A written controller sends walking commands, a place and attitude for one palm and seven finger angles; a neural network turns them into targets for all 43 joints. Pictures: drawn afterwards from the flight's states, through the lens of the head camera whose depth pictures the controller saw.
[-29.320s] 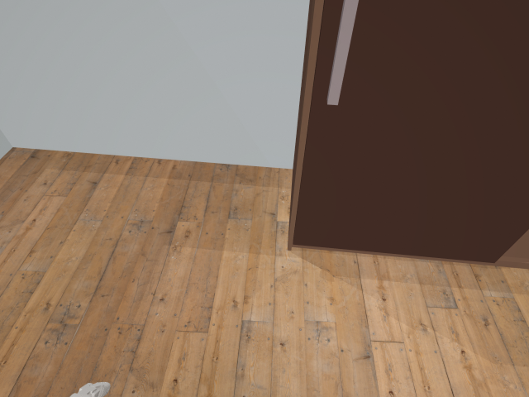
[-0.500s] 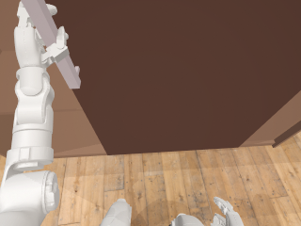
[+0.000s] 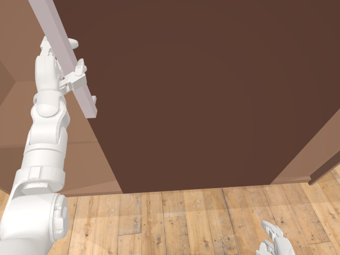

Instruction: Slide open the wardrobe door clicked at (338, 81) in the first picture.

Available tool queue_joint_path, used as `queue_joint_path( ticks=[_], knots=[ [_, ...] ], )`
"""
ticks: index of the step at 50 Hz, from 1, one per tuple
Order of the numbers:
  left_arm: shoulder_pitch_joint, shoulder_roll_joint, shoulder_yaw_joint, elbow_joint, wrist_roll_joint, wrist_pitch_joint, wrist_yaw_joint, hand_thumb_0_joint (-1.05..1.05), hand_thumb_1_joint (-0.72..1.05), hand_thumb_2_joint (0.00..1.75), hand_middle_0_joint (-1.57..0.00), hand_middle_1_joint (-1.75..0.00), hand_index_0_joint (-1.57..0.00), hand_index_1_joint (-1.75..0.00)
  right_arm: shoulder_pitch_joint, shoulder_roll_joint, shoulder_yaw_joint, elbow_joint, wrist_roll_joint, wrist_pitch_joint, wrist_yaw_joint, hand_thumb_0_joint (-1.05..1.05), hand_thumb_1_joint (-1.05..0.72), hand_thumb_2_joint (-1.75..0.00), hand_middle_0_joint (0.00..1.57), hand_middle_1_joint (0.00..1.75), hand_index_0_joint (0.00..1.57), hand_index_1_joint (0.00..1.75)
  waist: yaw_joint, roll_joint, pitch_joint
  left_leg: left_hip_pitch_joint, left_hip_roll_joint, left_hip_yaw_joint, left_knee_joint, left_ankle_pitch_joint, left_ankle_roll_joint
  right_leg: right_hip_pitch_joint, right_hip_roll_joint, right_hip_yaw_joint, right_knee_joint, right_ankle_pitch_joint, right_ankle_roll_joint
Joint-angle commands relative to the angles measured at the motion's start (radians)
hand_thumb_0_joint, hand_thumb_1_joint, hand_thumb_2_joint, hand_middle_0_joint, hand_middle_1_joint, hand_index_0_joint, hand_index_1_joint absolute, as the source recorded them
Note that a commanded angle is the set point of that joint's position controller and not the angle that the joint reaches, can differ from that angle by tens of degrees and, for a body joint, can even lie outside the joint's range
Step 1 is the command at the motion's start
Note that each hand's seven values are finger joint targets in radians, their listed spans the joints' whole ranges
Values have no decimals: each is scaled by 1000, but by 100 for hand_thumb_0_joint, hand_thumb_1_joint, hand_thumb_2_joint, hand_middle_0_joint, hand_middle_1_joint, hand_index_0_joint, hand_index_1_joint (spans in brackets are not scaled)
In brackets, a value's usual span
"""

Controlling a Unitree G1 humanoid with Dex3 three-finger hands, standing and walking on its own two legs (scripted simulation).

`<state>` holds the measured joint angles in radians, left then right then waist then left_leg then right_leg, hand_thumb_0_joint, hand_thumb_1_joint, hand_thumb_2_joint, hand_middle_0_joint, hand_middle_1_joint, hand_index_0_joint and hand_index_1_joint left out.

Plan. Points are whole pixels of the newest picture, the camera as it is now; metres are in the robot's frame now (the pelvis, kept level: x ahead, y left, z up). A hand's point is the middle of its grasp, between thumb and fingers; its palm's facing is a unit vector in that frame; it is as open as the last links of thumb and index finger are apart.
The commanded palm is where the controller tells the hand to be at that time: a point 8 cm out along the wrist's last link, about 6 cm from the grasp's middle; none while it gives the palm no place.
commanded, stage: stop walking and hold the door there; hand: left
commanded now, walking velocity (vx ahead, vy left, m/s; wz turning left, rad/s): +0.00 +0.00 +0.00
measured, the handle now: (73, 61) +0.49 +0.24 +0.20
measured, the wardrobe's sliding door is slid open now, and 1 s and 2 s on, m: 0.58 0.58 0.58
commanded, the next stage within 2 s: loosen the grip on the handle in 0.10 s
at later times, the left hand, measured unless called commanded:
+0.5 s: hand (77, 78) +0.44 +0.22 +0.19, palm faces +0.32 -0.93 -0.18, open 11.1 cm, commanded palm +0.40 +0.26 +0.19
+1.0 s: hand (79, 78) +0.45 +0.22 +0.18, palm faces +0.27 -0.95 -0.13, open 14.6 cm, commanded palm +0.42 +0.28 +0.17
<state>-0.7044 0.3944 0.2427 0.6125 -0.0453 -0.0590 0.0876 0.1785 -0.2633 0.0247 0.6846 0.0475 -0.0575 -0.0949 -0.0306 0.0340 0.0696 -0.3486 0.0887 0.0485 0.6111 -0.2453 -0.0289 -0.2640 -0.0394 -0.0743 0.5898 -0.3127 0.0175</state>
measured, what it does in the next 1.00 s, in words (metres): stands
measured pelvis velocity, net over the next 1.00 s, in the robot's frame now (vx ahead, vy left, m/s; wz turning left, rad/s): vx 0.01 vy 0.01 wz -0.04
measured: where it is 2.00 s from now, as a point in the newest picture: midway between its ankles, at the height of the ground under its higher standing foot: outside the picture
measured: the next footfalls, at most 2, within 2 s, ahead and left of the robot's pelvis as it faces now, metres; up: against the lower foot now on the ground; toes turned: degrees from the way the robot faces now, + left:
none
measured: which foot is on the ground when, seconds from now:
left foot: down 0.00-1.00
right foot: down 0.00-1.00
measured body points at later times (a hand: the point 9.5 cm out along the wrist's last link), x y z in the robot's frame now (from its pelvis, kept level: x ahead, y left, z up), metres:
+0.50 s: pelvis -0.02 +0.00 +0.00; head -0.01 +0.01 +0.45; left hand +0.42 +0.27 +0.20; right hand +0.06 -0.27 -0.10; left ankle +0.04 +0.14 -0.73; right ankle +0.00 -0.13 -0.73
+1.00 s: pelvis +0.01 +0.01 +0.00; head +0.03 +0.02 +0.45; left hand +0.43 +0.27 +0.19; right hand +0.10 -0.25 -0.11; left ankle +0.04 +0.14 -0.73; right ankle +0.00 -0.13 -0.73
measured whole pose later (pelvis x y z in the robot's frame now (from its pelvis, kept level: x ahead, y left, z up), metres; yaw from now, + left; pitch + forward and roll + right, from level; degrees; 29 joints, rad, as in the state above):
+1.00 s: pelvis +0.01 +0.01 +0.00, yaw -2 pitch +5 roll -1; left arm -0.66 0.38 0.31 0.71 0.00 -0.20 0.05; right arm 0.30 -0.24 0.00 0.71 0.02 -0.11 -0.06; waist -0.03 0.00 -0.06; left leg -0.43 0.06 0.06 0.61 -0.26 -0.01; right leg -0.37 -0.04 -0.03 0.60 -0.31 0.03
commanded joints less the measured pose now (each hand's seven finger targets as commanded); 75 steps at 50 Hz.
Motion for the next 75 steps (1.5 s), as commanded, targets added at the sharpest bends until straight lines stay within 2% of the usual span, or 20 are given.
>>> queue_joint_path(
  ticks=[1, 4, 9, 10, 11, 12, 13, 14, 19, 22, 26, 30, 31, 34, 38, 43, 46, 59, 69, 75],
  knots=[
    [-386, 219, 21, -219, 10, -82, -4, 0, 90, 90, -45, -140, -45, -140, -30, -115, -44, -110, -2, -29, -21, 0, -90, -90, 20, 30, 20, 30, 21, -103, -403, 197, 35, -1, -82, 342, 29, 150, -127, 69, -49, 565, -15],
    [-374, 171, -23, -239, 7, -95, -10, 0, 90, 90, -45, -140, -45, -140, -43, -119, -44, -110, -3, -17, -16, 0, -90, -90, 20, 30, 20, 30, 16, 71, -381, 251, 97, -45, -103, 420, 61, 69, -64, 43, -50, 376, 9],
    [-322, 207, 1, -209, 11, -97, 1, 0, 90, 90, -45, -140, -45, -140, -24, -131, -52, -111, -3, -4, -17, 0, -90, -90, 20, 30, 20, 30, 20, -22, -371, 193, 71, -21, -95, 311, 42, 98, -84, 66, -98, 348, -4],
    [-961, 749, 371, -142, 134, -127, -17, 0, 90, 90, -45, -140, -45, -140, 64, -163, -141, -101, -32, -56, 20, 0, -90, -90, 20, 30, 20, 30, 54, -167, -250, 149, 20, 45, -97, 305, 67, 64, -37, 126, -179, 422, -38],
    [-753, 260, 96, 181, 129, -38, -58, 0, 78, 84, -45, -140, -45, -140, 82, -138, -92, -83, -45, -111, 31, 0, -90, -90, 20, 30, 20, 30, -83, -176, -501, 226, -69, -21, -169, 554, 65, 49, 57, 1, 10, 626, -71],
    [-543, 228, 174, 47, 62, -26, -63, 0, 66, 78, -45, -140, -45, -140, 127, -156, -123, -53, -7, -103, 33, 0, -90, -90, 20, 30, 20, 30, -19, -98, -560, 316, -35, -19, -78, 669, 50, 4, 37, -2, -17, 554, -41],
    [-499, 149, 113, -25, 42, -31, -88, 0, 54, 73, -45, -140, -45, -140, 119, -148, -114, -57, -17, -80, 38, 0, -90, -90, 20, 30, 20, 30, 0, -25, -615, 350, -28, -32, -78, 674, 29, -3, 34, 7, -31, 502, -30],
    [-450, 215, 191, 50, 36, -40, -83, 0, 42, 67, -45, -140, -45, -140, 108, -150, -113, -49, -22, -77, 35, 0, -90, -90, 20, 30, 20, 30, 37, 161, -600, 375, -41, -1, -66, 613, 23, 7, 18, 28, -59, 453, -39],
    [-555, 234, 81, -40, 135, -170, 2, 0, -19, 37, -45, -140, -45, -140, 88, -127, -85, -83, -36, -95, 50, 0, -90, -90, 20, 30, 20, 30, -42, -37, -295, 121, -52, -6, -117, 63, 65, -128, 36, 20, -123, 97, -36],
    [-531, 297, 108, -9, 130, -226, 10, 0, -55, 20, -42, -137, -42, -137, 71, -138, -79, -105, -33, -101, 44, 0, -90, -90, 20, 30, 20, 30, -19, -38, -331, 81, -64, 2, -136, -86, 67, -127, 37, 46, -125, -41, -35],
    [-615, 300, 96, 16, 75, -260, -28, 0, -55, 20, -37, -130, -37, -130, 81, -149, -76, -87, -24, -114, 25, 0, -90, -90, 20, 30, 20, 30, -35, -24, -368, 88, -68, 1, -128, -153, 65, -133, 41, 68, -132, -106, -31],
    [-526, 319, 123, 84, 64, -247, -37, 0, -55, 20, -32, -123, -32, -123, 114, -159, -79, -65, -26, -120, 16, 0, -90, -90, 20, 30, 20, 30, -21, -11, -366, 73, -70, -19, -128, -167, 66, -139, 41, 62, -125, -88, -33],
    [-548, 250, 61, 55, 53, -243, -39, 0, -55, 20, -30, -122, -30, -122, 107, -154, -72, -71, -23, -121, 19, 0, -90, -90, 20, 30, 20, 30, -34, 2, -339, 66, -73, -13, -125, -163, 67, -151, 39, 60, -127, -81, -30],
    [-535, 302, 118, 61, 43, -231, -22, 0, -55, 20, -26, -117, -26, -117, 123, -163, -76, -56, -27, -122, 12, 0, -90, -90, 20, 30, 20, 30, -24, -21, -328, 54, -70, -28, -124, -158, 70, -147, 38, 55, -125, -68, -29],
    [-507, 256, 94, -78, 45, -238, 1, 0, -55, 20, -25, -115, -25, -115, 140, -152, -88, -60, -35, -125, 20, 0, -90, -90, 20, 30, 20, 30, -13, 26, -438, 148, -67, -21, -87, 56, 67, -113, 49, 42, -91, 94, -35],
    [-453, 216, 79, -153, 32, -204, 4, 0, -55, 20, -25, -115, -25, -115, 139, -148, -87, -67, -30, -111, 24, 0, -90, -90, 20, 30, 20, 30, -14, 3, -419, 159, -64, -17, -75, 161, 65, -90, 51, 33, -85, 194, -30],
    [-385, 249, 116, -82, 36, -182, -3, 0, -55, 20, -25, -115, -25, -115, 144, -148, -79, -68, -30, -93, 21, 0, -90, -90, 20, 30, 20, 30, -9, -34, -361, 110, -66, -14, -70, 162, 66, -92, 45, 33, -81, 213, -27],
    [-299, 351, 223, -172, 15, -161, -64, 0, -55, 20, -25, -115, -25, -115, 124, -134, -69, -120, -29, -48, 6, 0, -90, -90, 20, 30, 20, 30, 27, -16, -434, 129, -71, -10, -45, 280, 65, -17, 49, 33, -55, 333, -31],
    [-353, 352, 182, -171, -22, -183, -178, 0, -55, 20, -25, -115, -25, -115, 142, -145, -70, -98, -20, -44, -10, 0, -90, -90, 20, 30, 20, 30, -27, 35, -384, 146, -71, -25, -31, 223, 69, -97, 57, 32, -70, 276, -29],
    [-273, 387, 226, -190, -52, -194, -221, 0, -55, 20, -25, -115, -25, -115, 147, -147, -74, -111, -20, -51, -10, 0, -90, -90, 20, 30, 20, 30, 17, 91, -462, 166, -75, -35, -25, 266, 64, -73, 58, 28, -50, 295, -36]
  ],
)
